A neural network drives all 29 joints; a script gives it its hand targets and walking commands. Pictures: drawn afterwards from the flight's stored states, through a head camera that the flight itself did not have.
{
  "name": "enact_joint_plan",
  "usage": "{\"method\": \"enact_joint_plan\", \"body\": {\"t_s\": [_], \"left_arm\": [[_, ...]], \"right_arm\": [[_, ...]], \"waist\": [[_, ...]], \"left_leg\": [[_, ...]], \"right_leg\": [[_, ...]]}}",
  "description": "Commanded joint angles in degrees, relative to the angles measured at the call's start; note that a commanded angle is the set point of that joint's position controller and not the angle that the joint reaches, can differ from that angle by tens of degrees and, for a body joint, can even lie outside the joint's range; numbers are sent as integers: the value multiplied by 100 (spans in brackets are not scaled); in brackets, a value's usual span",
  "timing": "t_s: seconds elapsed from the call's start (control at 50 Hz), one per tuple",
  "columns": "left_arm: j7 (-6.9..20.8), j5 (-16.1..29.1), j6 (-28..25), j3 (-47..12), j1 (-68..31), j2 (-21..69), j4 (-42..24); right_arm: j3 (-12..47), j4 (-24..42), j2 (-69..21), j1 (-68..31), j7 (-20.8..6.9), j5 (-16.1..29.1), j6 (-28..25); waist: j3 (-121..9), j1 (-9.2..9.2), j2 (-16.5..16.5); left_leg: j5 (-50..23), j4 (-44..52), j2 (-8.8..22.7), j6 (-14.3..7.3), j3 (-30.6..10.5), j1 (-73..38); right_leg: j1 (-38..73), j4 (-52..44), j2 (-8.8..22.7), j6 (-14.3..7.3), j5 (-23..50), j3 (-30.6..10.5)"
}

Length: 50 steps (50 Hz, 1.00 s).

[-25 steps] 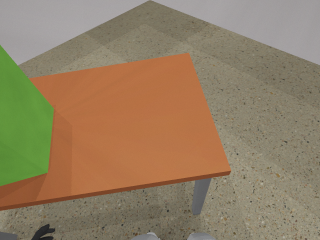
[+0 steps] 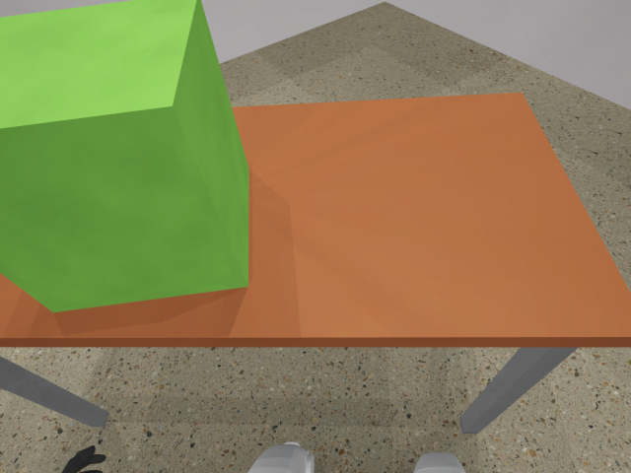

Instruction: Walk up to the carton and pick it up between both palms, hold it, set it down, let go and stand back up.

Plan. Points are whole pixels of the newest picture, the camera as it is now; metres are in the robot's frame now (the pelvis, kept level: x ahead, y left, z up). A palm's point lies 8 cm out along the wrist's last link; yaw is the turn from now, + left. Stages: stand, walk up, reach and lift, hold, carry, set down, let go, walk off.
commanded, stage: walk up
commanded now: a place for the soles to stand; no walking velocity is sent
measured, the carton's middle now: (121, 162) +0.51 +0.23 +0.14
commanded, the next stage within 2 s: none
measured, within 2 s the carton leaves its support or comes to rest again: neither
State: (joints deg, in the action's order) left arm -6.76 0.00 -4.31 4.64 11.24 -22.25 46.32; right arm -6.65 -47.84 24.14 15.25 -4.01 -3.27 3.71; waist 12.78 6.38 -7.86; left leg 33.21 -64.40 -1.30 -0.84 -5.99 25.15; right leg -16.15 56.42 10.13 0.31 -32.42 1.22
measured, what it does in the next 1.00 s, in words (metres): steps to the left: right foot, then left foot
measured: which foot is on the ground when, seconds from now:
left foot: down 0.00-0.28, up 0.30-0.48, down 0.50-1.00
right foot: down 0.00-0.00, up 0.02-0.28, down 0.30-0.50, up 0.52-1.00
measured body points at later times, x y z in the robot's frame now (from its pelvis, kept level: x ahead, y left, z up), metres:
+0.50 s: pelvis +0.04 +0.21 +0.03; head +0.05 +0.25 +0.47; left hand +0.10 +0.55 -0.10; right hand +0.14 -0.13 -0.03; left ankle +0.11 +0.33 -0.67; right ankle +0.00 +0.00 -0.66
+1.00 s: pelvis +0.01 +0.31 +0.06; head +0.05 +0.35 +0.51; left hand +0.05 +0.64 -0.08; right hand +0.03 -0.04 -0.01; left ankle +0.11 +0.35 -0.66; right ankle -0.02 +0.18 -0.64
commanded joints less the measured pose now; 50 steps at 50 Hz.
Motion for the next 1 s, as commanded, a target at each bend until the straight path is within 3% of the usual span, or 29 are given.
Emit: {"method": "enact_joint_plan", "body": {"t_s": [0.0,0.04,0.08,0.14,0.18,0.2,0.22,0.24,0.28,0.3,0.32,0.34,0.4,0.44,0.5,0.54,0.56,0.6,0.64,0.72,0.78,0.8,0.82,0.86,0.9,0.92,0.94,0.96,0.98], "left_arm": [[-115,-24,-90,159,-37,-1337,-240],[-46,52,-35,210,-136,-1426,-82],[20,122,96,248,677,-1324,180],[123,7,144,473,2412,-1341,564],[30,160,149,684,4206,-1726,867],[-15,208,96,663,3641,-1548,731],[-42,94,85,596,2450,-1413,444],[7,-122,147,304,1010,-825,100],[125,-204,268,321,-491,-991,-327],[288,-134,307,216,-927,-906,-522],[290,-141,232,207,-1201,-1369,-727],[334,-63,128,194,-1176,-1588,-707],[421,-212,270,208,-703,-1363,-699],[495,-321,417,168,411,-693,-463],[540,-316,706,222,1502,-951,-288],[573,-351,764,270,1349,-1220,-106],[629,-314,851,375,1063,-1432,-21],[751,-284,920,439,1474,-1365,194],[799,-247,1022,494,1963,-1370,318],[806,-328,1079,567,1813,-1264,100],[770,-369,1009,528,906,-1147,-303],[775,-394,1033,555,878,-1235,-374],[809,-484,1023,548,970,-1371,-314],[842,-491,1032,625,1847,-1530,-77],[911,-387,1046,646,3890,-1571,471],[892,-298,1058,807,5265,-1645,761],[833,-100,1029,793,5441,-1317,1000],[807,-127,995,574,3430,-834,219],[788,-260,1039,446,1420,-598,-753]], "right_arm": [[-633,223,2139,1122,212,270,-248],[-540,348,1834,578,313,232,-237],[-547,307,1632,287,383,227,-229],[-479,476,1363,-618,431,323,-263],[-488,1076,1212,-2400,495,360,-254],[-218,1122,738,-2119,550,511,-311],[-86,897,445,-1361,590,605,-397],[97,771,266,-792,663,413,-456],[33,346,613,247,711,394,-555],[18,256,780,719,674,370,-519],[-134,442,997,416,452,480,-334],[-141,485,1121,198,347,401,-268],[-124,-364,1087,1268,496,462,-654],[-364,-743,1559,2522,817,397,-831],[-397,-58,2019,623,1050,490,-831],[-421,87,2116,-399,1119,447,-967],[-389,71,1922,-243,1176,427,-995],[-384,98,1530,-315,1147,386,-969],[-376,177,1319,-221,1091,385,-891],[-421,367,1239,65,1146,426,-742],[-408,231,1368,831,1183,475,-729],[-451,267,1541,936,1200,496,-757],[-478,203,1670,914,1211,569,-816],[-539,296,1829,253,1229,598,-838],[-524,589,1720,-1334,1153,469,-778],[-562,720,1631,-2410,1126,417,-657],[-425,785,1180,-2484,1155,357,-586],[-128,562,587,-802,1139,466,-551],[-138,83,565,135,1232,401,-526]], "waist": [[-978,286,-662],[-364,43,-170],[-338,-185,-1154],[-546,-1157,-1349],[-1244,-2755,81],[-1532,-2898,2072],[-1927,-2236,4343],[-1688,-1217,3693],[-1521,-251,2787],[-1245,-10,2021],[-1142,3,2269],[-517,16,2309],[-606,169,1577],[-875,413,-313],[-677,-720,-408],[-432,-945,-1267],[-82,-743,-657],[115,-1014,-1326],[-360,-1070,-2008],[-1309,-1053,-949],[-1657,-478,325],[-1819,-437,438],[-1727,-377,821],[-1367,-731,30],[-867,-1834,-570],[-954,-2668,-1042],[-954,-3063,1009],[-723,-1374,3742],[173,-410,2541]], "left_leg": [[-1137,5098,1446,50,-4605,-1757],[-851,5405,1167,868,-4000,-870],[-2647,5417,218,2443,-2049,-704],[-5740,5230,-195,3397,-804,-505],[-9281,764,-619,2796,144,-598],[-7700,-1551,-844,1865,546,-298],[-220,-2334,-873,762,167,1785],[636,-1032,-191,-69,-617,2201],[1171,-983,194,-353,-986,759],[56,-1909,-112,-459,-847,148],[-554,-1735,-151,-302,-307,-440],[-1048,-1087,122,-315,-239,-531],[-1725,3178,434,-128,-120,-2339],[-2106,3554,684,1104,-1785,-2572],[-1254,5083,1770,882,-4430,-828],[-1169,5725,1975,1122,-4830,-437],[-561,5750,1731,1473,-4219,-65],[-2138,5495,866,2757,-2017,95],[-3642,5279,22,3341,-131,-368],[-4560,3902,196,1678,-200,-2034],[-3898,3398,1321,12,-1742,-3023],[-2619,3842,1694,-4,-2496,-2946],[-2401,4381,1792,489,-2718,-2769],[-2877,5783,1206,2763,-2080,-1815],[-5253,5971,175,4462,-209,-479],[-6134,4452,-611,4824,674,304],[-4094,788,-1332,3770,1194,740],[803,-1785,-948,1293,420,842],[296,-1402,-39,190,-468,-163]], "right_leg": [[-2738,2491,-1449,-277,-1056,-933],[-2511,2662,-1334,-384,-467,-1367],[-1583,1855,-1594,-364,-525,-952],[404,191,-1879,-200,-619,-270],[1804,-3226,-805,-1030,302,93],[2335,-5014,-13,-1183,2542,-254],[3811,-3477,312,-1265,3517,-1877],[3161,-2547,41,-1256,3797,-2138],[1146,-2342,203,-1324,3948,-1879],[-270,-2375,-77,-1328,2243,-1330],[-1243,-3571,983,-1721,784,-2929],[-1860,-4085,869,-1537,-825,-2985],[-1690,-1231,-369,-674,1841,-1218],[-2007,1678,-1690,-144,-3,-2108],[-1902,2531,-1917,-319,-121,-2317],[-1926,3139,-1696,-235,-92,-2514],[-1853,3009,-1631,-174,329,-2577],[-1386,2263,-1824,-227,900,-1988],[-526,1272,-1980,-203,916,-1332],[-589,273,-1775,50,767,-685],[-1393,89,-1489,14,576,-1388],[-1427,378,-1538,-82,456,-1577],[-1221,335,-1585,-113,302,-1584],[-194,59,-1959,-167,404,-1144],[1727,-2070,-2053,-297,-76,407],[2820,-3416,-1569,-832,102,810],[3172,-5163,-544,-1362,1727,848],[633,-3428,564,-1683,2817,-1968],[-1875,-3211,409,-1722,1810,-2401]]}}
